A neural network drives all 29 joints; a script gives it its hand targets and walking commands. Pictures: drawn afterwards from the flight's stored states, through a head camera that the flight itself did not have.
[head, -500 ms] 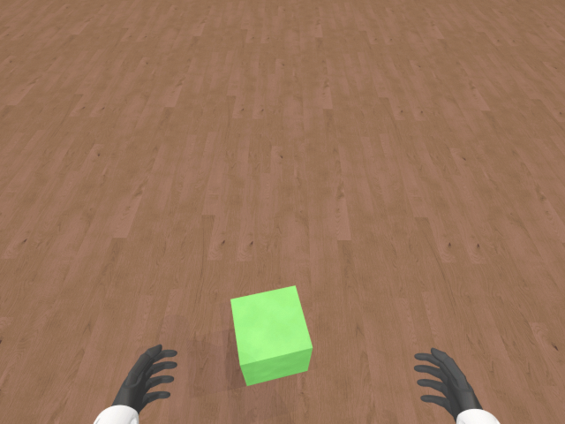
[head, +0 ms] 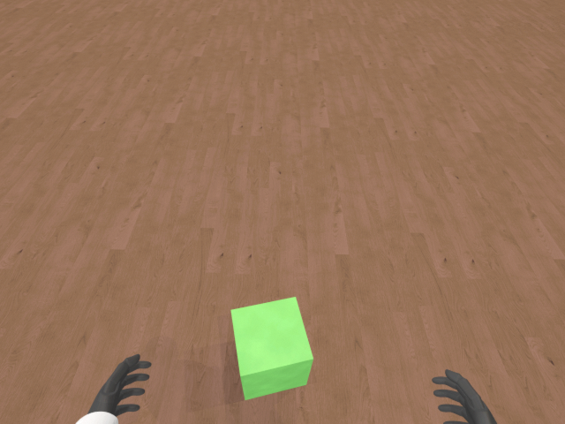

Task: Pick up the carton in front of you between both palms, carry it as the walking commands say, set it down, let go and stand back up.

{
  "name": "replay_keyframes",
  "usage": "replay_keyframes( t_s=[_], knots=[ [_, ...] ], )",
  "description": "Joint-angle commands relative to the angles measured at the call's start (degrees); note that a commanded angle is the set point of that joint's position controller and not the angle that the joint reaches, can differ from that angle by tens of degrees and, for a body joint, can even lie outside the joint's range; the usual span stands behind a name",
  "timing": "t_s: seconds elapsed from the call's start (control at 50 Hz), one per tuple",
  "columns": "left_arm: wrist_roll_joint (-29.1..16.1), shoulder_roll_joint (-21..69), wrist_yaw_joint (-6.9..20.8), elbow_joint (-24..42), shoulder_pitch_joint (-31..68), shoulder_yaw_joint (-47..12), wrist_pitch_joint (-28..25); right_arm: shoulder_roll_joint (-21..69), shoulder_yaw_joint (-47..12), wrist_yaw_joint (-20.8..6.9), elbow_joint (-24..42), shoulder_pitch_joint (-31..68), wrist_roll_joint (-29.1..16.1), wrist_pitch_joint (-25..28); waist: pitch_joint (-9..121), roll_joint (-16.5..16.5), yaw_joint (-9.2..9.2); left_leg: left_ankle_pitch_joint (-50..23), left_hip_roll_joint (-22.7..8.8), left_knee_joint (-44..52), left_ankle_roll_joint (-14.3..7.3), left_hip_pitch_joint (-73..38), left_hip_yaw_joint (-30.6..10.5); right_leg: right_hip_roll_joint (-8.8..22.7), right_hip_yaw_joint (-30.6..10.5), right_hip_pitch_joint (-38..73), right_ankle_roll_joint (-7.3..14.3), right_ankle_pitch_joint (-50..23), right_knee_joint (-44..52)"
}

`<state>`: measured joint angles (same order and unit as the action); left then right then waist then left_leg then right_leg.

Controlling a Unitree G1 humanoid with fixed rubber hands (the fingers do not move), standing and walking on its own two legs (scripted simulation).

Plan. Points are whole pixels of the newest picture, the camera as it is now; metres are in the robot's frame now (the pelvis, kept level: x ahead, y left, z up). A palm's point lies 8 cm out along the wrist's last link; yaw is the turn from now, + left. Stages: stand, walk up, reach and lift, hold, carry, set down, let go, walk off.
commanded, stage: stand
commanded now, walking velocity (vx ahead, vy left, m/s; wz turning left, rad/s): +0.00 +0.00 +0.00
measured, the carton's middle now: (270, 348) +0.46 +0.04 -0.64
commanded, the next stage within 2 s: none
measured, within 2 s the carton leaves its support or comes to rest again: neither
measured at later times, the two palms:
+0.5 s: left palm (89, 409) +0.17 +0.30 -0.09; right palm out of the picture +0.15 -0.28 -0.07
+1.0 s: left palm out of the picture +0.12 +0.31 -0.10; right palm out of the picture +0.11 -0.30 -0.08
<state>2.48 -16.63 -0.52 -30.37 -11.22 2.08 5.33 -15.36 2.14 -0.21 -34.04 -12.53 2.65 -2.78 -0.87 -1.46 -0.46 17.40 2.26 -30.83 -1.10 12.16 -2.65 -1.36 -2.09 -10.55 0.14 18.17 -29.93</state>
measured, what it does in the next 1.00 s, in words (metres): stands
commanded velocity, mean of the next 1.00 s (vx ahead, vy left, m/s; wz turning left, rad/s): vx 0.00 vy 0.00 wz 0.00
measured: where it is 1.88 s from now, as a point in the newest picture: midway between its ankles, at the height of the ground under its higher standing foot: outside the picture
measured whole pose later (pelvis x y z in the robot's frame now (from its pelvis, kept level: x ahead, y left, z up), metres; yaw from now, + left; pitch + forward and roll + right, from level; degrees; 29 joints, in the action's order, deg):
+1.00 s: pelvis +0.00 +0.01 +0.01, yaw -1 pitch -2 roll +0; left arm 1.4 -21.3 -1.1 -52.7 -8.6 0.5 -0.6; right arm -20.8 1.4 0.8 -53.0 -8.0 1.2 0.6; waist -0.9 -1.6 0.0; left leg 13.7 2.7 -22.9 -2.0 7.2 -1.7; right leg -0.6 -3.3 -5.8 -0.7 14.2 -21.8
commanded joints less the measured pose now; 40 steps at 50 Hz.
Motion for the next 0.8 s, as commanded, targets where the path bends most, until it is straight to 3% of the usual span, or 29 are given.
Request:
replay_keyframes(
  t_s=[0.0, 0.12, 0.28, 0.46, 0.78],
  knots=[
    [0.18, -7.47, 0.18, 0.62, 3.18, 2.32, -4.25, -9.85, 3.19, 0.37, 1.92, 3.84, 0.12, 2.63, 1.60, 3.55, 0.13, 1.96, -5.71, 8.55, -0.29, 5.39, -5.66, 3.42, -3.29, 0.03, 0.14, -2.15, 4.09],
    [-0.09, -9.18, -0.09, -4.04, 3.31, 2.14, -5.60, -10.89, 3.34, 0.63, -1.48, 2.72, -0.36, 3.16, 4.93, 3.10, 0.78, -17.08, -5.96, 4.90, 0.03, -0.56, -4.44, 4.30, -3.76, 1.49, 0.20, -13.85, 3.72],
    [-0.48, -10.49, -0.91, -8.01, 2.80, 1.56, -5.91, -12.91, 2.96, 1.53, -4.27, 2.65, -0.73, 3.25, 5.28, 2.46, 0.69, -25.20, -6.55, 4.48, 0.07, -2.96, -4.77, 4.83, -3.63, 3.27, 0.24, -20.18, 3.28],
    [-0.68, -11.10, -1.16, -10.76, 3.73, 1.36, -6.16, -13.45, 2.55, 1.69, -7.02, 3.91, -1.01, 3.52, 4.87, 1.55, 0.64, -25.99, -6.68, 5.41, 0.00, -3.93, -4.84, 5.34, -3.77, 4.09, 0.35, -21.20, 4.21],
    [-0.98, -12.47, -0.94, -16.33, 4.69, 0.64, -6.53, -14.51, 1.70, 1.38, -12.93, 6.12, -1.28, 3.88, 2.43, 1.43, 0.64, -18.62, -7.10, 9.82, -0.38, -4.56, -5.59, 6.24, -5.28, 4.23, 0.47, -16.32, 8.61]
  ],
)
